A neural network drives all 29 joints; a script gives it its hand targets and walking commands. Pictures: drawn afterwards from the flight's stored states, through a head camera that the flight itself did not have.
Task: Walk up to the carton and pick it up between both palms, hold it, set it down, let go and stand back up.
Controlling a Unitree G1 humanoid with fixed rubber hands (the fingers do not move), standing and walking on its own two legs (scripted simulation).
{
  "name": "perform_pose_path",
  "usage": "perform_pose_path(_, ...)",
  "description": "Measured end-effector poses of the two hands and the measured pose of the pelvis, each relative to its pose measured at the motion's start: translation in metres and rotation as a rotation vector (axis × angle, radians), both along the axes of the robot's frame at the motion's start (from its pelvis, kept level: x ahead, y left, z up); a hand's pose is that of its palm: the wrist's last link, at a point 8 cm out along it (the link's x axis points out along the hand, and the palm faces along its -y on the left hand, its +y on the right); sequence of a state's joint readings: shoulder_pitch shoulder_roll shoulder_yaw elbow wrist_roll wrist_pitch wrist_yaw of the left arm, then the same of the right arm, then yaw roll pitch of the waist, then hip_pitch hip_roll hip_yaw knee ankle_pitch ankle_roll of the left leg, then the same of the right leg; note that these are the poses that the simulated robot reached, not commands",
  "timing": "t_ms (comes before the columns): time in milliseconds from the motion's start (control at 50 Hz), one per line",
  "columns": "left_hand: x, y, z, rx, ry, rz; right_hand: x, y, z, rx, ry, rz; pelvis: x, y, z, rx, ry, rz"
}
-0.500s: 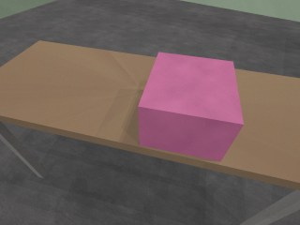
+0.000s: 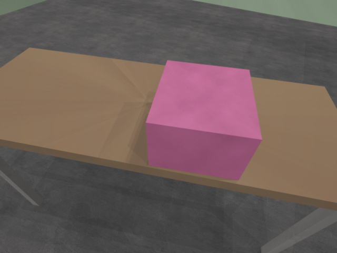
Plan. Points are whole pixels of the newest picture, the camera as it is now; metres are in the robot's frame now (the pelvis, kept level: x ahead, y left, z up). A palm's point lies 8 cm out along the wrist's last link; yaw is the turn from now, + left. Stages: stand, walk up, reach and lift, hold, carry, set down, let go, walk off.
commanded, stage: walk up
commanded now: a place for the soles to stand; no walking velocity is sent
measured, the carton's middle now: (200, 116) +0.51 -0.09 +0.05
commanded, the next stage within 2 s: none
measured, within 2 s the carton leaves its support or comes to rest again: neither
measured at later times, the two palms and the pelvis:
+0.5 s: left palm out of the picture +0.01 +0.24 -0.13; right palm out of the picture -0.02 -0.27 -0.16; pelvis -0.08 -0.01 -0.02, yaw -11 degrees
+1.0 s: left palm out of the picture +0.01 +0.22 -0.14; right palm out of the picture -0.11 -0.22 -0.14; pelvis -0.06 +0.00 +0.00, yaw -13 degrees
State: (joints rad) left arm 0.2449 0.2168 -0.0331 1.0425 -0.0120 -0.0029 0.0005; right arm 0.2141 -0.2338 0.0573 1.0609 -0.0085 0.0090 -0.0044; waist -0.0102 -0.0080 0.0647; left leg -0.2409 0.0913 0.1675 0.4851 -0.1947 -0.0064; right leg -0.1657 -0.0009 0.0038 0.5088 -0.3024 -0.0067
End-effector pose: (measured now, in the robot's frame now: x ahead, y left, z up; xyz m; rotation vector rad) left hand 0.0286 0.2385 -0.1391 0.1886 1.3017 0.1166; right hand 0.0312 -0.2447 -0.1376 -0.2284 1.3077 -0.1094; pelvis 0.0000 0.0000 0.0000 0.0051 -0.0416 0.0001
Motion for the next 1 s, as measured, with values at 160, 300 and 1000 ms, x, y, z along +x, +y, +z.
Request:
perform_pose_path(160,-0.002,0.024,-0.006,0.071,-0.017,-0.024,0.006,-0.015,-0.007,-0.044,-0.066,-0.052,-0.024,0.003,-0.014,0.019,-0.005,-0.059)
perform_pose_path(300,-0.004,0.029,-0.007,0.146,-0.057,-0.086,0.005,-0.036,-0.022,-0.051,-0.173,-0.089,-0.054,-0.008,-0.033,0.034,-0.033,-0.144)
perform_pose_path(1000,-0.021,-0.018,0.001,0.001,0.011,-0.193,-0.143,0.023,-0.005,0.052,0.029,-0.289,-0.06,0.0,0.002,0.008,0.014,-0.223)
